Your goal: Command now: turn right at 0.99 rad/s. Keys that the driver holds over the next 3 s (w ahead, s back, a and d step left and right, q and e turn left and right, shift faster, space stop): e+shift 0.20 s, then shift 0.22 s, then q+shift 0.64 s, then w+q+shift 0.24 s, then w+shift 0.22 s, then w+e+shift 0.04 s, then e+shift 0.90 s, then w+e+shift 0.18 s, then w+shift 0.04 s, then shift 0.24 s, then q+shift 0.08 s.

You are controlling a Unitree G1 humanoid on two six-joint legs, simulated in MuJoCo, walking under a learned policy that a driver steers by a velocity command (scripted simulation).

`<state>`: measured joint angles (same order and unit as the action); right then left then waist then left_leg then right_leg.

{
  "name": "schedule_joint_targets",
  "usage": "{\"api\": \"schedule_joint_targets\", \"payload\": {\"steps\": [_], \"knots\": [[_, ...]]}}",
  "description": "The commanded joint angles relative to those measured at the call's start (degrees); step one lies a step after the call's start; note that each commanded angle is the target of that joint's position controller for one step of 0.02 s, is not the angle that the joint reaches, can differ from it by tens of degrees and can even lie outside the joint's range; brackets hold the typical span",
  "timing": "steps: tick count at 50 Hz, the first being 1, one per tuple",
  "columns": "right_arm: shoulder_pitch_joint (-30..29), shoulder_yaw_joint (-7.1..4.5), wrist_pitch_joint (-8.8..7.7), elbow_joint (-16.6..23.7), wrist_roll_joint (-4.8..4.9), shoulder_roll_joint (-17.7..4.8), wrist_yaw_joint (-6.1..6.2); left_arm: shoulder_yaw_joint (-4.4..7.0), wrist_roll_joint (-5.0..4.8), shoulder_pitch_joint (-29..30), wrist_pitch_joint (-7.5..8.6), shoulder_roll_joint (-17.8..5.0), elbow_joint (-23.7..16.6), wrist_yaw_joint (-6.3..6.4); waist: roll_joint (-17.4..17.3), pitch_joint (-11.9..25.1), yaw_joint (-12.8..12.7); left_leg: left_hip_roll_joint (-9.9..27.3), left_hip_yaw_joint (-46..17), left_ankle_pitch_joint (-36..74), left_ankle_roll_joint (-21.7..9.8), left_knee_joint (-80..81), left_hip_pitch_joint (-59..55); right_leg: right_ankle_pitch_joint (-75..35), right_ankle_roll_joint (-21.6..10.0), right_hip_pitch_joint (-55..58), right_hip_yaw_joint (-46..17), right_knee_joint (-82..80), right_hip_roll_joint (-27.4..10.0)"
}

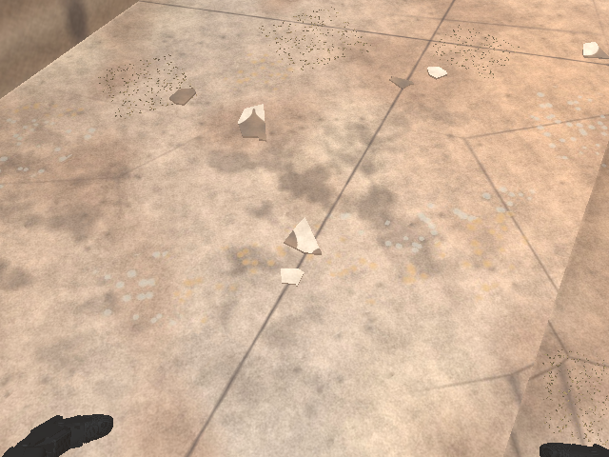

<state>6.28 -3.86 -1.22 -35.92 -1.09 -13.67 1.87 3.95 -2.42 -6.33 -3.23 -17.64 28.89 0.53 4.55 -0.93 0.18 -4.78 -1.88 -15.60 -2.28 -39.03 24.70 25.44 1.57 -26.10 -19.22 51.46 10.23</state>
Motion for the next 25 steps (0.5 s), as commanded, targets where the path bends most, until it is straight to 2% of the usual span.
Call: {"api": "schedule_joint_targets", "payload": {"steps": [1,2,3,5,6,8,9,10,11,12,13,14,15,16,17,18,19,20,21,23,25], "knots": [[-4.2,-1.06,-0.83,5.5,1.45,-4.0,2.10,2.54,0.64,-0.9,0.52,-7.9,-2.8,-0.79,-11.4,5.3,-1.9,18.7,-19.0,12.0,-11.0,16.1,-13.9,-2.0,1.6,-11.7,7.1,18.4,-6.8],[-4.0,-0.76,-0.42,5.2,1.46,-4.2,2.95,1.65,0.87,-1.4,0.37,-5.7,-2.4,-0.92,-9.6,3.9,-2.0,17.0,-14.2,13.5,-9.6,15.8,-12.7,-5.0,0.9,-11.9,10.3,18.2,-7.7],[-2.8,-0.76,0.53,4.0,1.23,-4.6,3.35,0.69,0.47,-1.1,0.06,-3.3,-2.1,-0.87,-9.7,1.3,-1.7,13.5,-8.5,13.4,-8.9,15.1,-11.4,-8.0,0.5,-12.7,14.8,13.9,-6.5],[0.6,-1.16,1.43,2.7,0.50,-6.6,3.64,-0.33,0.23,2.1,0.06,-1.6,-3.1,-1.04,-11.5,2.5,0.5,13.9,-4.6,14.0,-8.4,14.8,-13.6,-10.5,0.9,-12.0,18.3,5.8,-7.5],[0.9,-1.48,1.52,2.3,0.77,-7.6,3.48,-0.68,0.22,2.3,0.11,-1.1,-3.3,-1.36,-12.7,3.9,0.6,14.4,-3.1,13.0,-7.9,14.3,-14.0,-11.0,0.9,-9.3,19.0,0.8,-8.8],[0.2,-2.13,1.51,1.6,1.93,-8.9,2.77,-0.42,-0.01,1.1,0.35,-1.7,-2.7,-1.97,-14.9,6.2,0.7,15.4,-0.4,9.1,-6.6,13.5,-13.9,-13.4,0.7,-2.9,20.3,-9.2,-9.8],[-1.4,-2.60,0.81,1.8,2.25,-10.2,2.24,0.18,0.56,-0.5,0.47,-2.8,-2.4,-2.48,-15.4,8.3,-0.2,18.7,-1.3,10.8,-6.1,13.2,-14.1,-14.7,0.0,1.6,19.5,-10.6,-11.7],[-2.6,-2.80,0.33,1.6,2.64,-10.3,1.97,0.79,0.48,-2.1,0.46,-3.5,-1.8,-2.71,-15.2,8.6,-1.2,19.6,-0.5,8.9,-5.1,11.9,-13.4,-15.8,-1.1,4.3,20.0,-14.4,-12.2],[-2.9,-2.79,-0.18,1.0,3.08,-9.5,1.97,1.26,0.70,-4.0,0.57,-3.8,-0.5,-2.67,-12.9,8.2,-2.0,19.1,1.2,6.7,-3.8,9.3,-10.0,-19.8,-2.1,9.5,21.3,-19.8,-11.5],[-2.4,-2.43,-0.66,0.3,3.09,-7.8,1.90,1.87,0.83,-7.3,0.70,-3.9,1.2,-2.57,-9.6,7.6,-3.0,17.0,3.6,3.8,-2.5,4.4,-6.3,-21.4,-3.3,15.5,21.7,-25.5,-10.1],[-1.0,-1.91,-0.74,-0.6,2.21,-5.4,1.60,2.94,0.68,-12.5,1.13,-5.1,3.6,-2.23,-2.0,6.6,-4.5,12.3,7.3,-3.7,-0.8,-8.0,1.1,-21.7,-5.1,23.4,18.9,-29.6,-9.9],[-2.1,-1.28,-0.05,1.1,0.09,-2.5,1.33,3.53,1.63,-14.4,2.22,-9.1,2.6,-1.74,9.2,3.3,-3.3,7.4,8.5,-16.0,1.7,-28.1,17.4,-35.4,-7.9,29.2,4.4,-26.9,-19.5],[1.6,-0.88,0.17,2.4,-0.91,-3.3,1.06,2.82,3.09,-10.0,3.39,-12.1,-1.8,-1.11,12.1,8.7,-0.2,6.6,0.5,-19.5,2.7,-39.8,21.5,-53.8,-14.8,28.1,-7.5,-24.5,-30.2],[-0.6,-1.39,0.10,3.4,0.85,-7.7,1.72,3.41,5.29,-5.9,4.02,-12.6,-2.7,-0.89,11.5,13.5,-2.2,5.2,-2.7,-14.9,3.0,-40.7,22.6,-31.0,-21.6,23.7,-15.5,-32.4,-33.9],[-3.4,-2.33,0.45,3.0,2.07,-10.3,2.44,2.28,4.48,-3.9,4.31,-9.2,-2.8,-0.59,4.6,8.8,-2.0,6.9,-3.6,-9.4,2.7,-40.9,24.6,-17.0,-19.1,21.1,-12.9,-34.5,-30.1],[-3.4,-2.23,1.23,2.4,1.61,-9.2,2.87,1.12,2.95,-2.5,4.13,-6.2,-2.3,0.16,2.3,7.7,-1.3,7.9,-4.3,-4.8,3.0,-41.1,25.2,-10.9,-15.7,19.9,-10.3,-33.9,-27.2],[-1.5,-1.94,2.04,1.2,1.23,-7.9,2.89,0.03,2.18,-2.0,4.23,-4.5,-2.3,0.58,2.2,7.0,-0.6,8.2,-4.1,-2.1,4.0,-41.5,23.0,-12.7,-14.4,17.1,-7.0,-33.3,-24.7],[-0.5,-1.88,2.38,1.1,0.74,-7.8,2.64,-0.22,2.29,-1.6,4.30,-4.6,-2.0,0.88,2.4,6.9,0.0,7.8,-3.7,0.8,4.9,-41.1,21.0,-16.0,-13.8,15.3,-4.6,-32.9,-23.0],[0.2,-1.68,2.43,0.7,0.68,-7.0,2.42,-0.48,2.79,-1.9,4.46,-4.3,-1.8,1.05,2.5,7.5,0.1,7.5,-2.9,2.1,5.4,-42.2,19.1,-20.7,-13.4,14.5,-2.6,-32.3,-21.7],[3.6,-0.72,2.49,-1.4,1.27,-5.1,2.06,-2.56,3.94,-1.1,4.98,0.6,-0.7,0.87,1.0,10.3,0.7,8.3,-3.0,3.2,6.5,-41.6,14.6,-30.7,-12.8,15.2,2.7,-30.5,-21.1],[6.8,-0.08,2.70,-4.0,2.19,-3.3,1.63,-3.84,4.47,-3.6,5.23,4.3,2.5,0.42,1.0,10.2,0.0,8.3,-4.6,2.1,7.5,-37.9,9.9,-34.8,-12.6,15.2,7.3,-30.4,-20.8]]}}
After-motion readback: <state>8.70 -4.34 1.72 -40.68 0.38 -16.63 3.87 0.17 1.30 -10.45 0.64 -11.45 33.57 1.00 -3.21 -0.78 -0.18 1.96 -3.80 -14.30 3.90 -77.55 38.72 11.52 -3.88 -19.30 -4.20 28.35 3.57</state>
